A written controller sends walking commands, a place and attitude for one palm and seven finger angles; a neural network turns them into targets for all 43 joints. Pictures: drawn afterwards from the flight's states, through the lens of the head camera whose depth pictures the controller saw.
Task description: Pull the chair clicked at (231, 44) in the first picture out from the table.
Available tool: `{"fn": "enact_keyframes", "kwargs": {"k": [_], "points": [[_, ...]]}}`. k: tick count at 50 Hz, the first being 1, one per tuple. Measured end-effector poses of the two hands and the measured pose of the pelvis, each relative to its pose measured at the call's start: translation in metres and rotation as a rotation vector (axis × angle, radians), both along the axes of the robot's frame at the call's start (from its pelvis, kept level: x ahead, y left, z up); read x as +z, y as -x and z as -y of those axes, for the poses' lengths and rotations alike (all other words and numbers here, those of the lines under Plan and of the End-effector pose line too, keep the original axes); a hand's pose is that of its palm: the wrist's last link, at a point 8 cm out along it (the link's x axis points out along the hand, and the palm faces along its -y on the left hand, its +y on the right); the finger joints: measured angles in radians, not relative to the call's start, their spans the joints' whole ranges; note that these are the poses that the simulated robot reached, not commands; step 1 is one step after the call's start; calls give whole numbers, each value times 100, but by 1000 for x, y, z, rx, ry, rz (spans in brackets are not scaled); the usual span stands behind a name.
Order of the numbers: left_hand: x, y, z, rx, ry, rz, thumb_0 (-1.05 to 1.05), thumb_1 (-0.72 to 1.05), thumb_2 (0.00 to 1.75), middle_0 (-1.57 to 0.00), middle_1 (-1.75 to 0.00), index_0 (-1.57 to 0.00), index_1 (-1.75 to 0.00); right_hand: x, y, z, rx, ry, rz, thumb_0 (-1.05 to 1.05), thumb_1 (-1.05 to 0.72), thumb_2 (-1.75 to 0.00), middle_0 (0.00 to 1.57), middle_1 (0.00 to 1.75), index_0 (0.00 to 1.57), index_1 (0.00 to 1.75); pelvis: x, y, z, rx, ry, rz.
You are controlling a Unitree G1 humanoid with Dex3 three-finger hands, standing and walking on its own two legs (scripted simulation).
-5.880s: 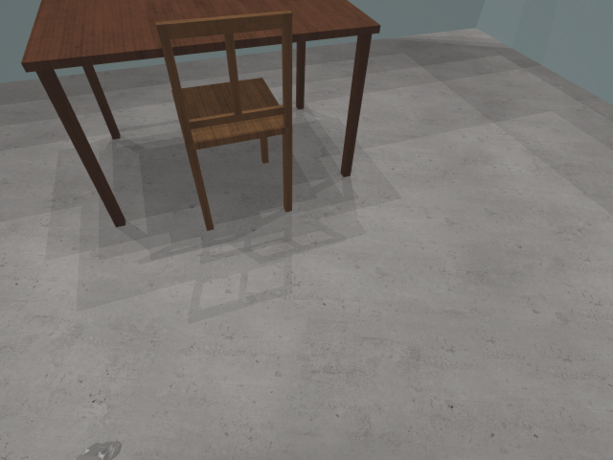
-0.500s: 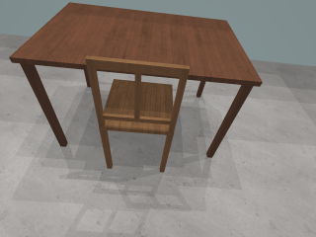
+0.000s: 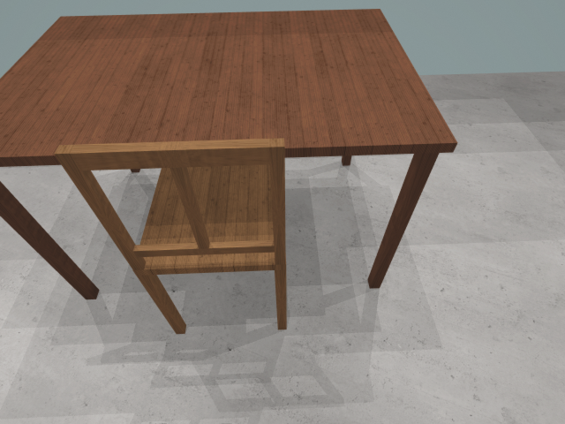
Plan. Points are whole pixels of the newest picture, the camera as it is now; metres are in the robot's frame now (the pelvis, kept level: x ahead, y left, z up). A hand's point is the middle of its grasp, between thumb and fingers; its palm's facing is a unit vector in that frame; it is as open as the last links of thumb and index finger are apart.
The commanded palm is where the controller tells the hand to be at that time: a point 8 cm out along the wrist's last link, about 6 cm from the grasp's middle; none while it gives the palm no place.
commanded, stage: take the last steps up to it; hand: left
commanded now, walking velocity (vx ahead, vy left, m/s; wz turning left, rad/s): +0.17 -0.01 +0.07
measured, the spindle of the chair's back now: (192, 210) +0.54 +0.21 -0.09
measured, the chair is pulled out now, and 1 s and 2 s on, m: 0.00 0.00 0.00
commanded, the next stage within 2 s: come to a stop and stand still in 0.06 s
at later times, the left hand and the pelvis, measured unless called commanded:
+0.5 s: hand out of the picture +0.08 +0.18 -0.17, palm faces +0.05 -0.98 -0.19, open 7.4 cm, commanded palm none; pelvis +0.08 +0.01 +0.01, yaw -2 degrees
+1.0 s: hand out of the picture +0.05 +0.11 -0.16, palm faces +0.04 -0.97 -0.22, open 7.3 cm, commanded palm none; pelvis +0.01 -0.07 +0.01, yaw +0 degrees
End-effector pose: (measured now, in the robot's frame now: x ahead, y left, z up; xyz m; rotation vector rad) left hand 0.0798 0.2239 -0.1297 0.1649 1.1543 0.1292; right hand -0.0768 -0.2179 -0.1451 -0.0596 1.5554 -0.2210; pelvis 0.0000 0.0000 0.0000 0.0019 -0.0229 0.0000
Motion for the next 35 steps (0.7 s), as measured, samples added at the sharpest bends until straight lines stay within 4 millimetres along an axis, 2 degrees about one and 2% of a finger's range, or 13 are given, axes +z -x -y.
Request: {"fn": "enact_keyframes", "kwargs": {"k": [4, 8, 13, 17, 21, 25, 30, 35], "points": [[7, 1, -3, 30, -30, -54, -1, 94, 90, -20, -30, -20, -30, 5, -80, 13, 38, 19, 155, 1, -91, -90, 20, 29, 20, 30, 8, -23, 5, 11, 5, -13], [4, 5, -1, 47, -13, -113, -1, 93, 90, -20, -30, -20, -30, 11, -146, 15, 77, 28, 258, 1, -92, -90, 20, 29, 20, 30, 11, -45, 5, 10, 13, -21], [-9, 11, 4, 90, 35, -188, 0, 92, 90, -20, -30, -20, -30, 15, -208, 7, 140, 46, 316, 1, -93, -90, 20, 29, 20, 30, 7, -74, -3, 0, 31, -16], [-22, 12, 6, 120, 63, -252, 0, 91, 90, -20, -30, -20, -30, 17, -239, -10, 168, 51, 340, 1, -93, -90, 20, 29, 20, 30, 3, -92, -10, -3, 14, -5], [-22, 10, 6, 111, 64, -289, 0, 91, 90, -20, -30, -20, -30, 17, -253, -21, 163, 40, 348, 0, -92, -90, 20, 29, 20, 30, 4, -95, -12, -22, -13, -3], [-14, 6, -1, 90, 21, -297, 0, 91, 90, -20, -30, -20, -30, 13, -249, -18, 134, 31, 349, 0, -92, -90, 20, 29, 21, 30, 5, -82, -8, -30, -18, -8], [-4, 3, -10, 77, -66, -248, 0, 91, 90, -20, -30, -20, -30, 3, -226, 11, 114, 29, 327, -1, -92, -90, 20, 30, 21, 30, 2, -61, 9, -39, -18, -6], [1, 12, 2, 65, -135, -176, 0, 91, 90, -19, -29, -20, -30, -14, -192, 51, 79, 14, 307, 0, -91, -90, 20, 29, 21, 30, -8, -43, 37, -35, -30, 17]]}}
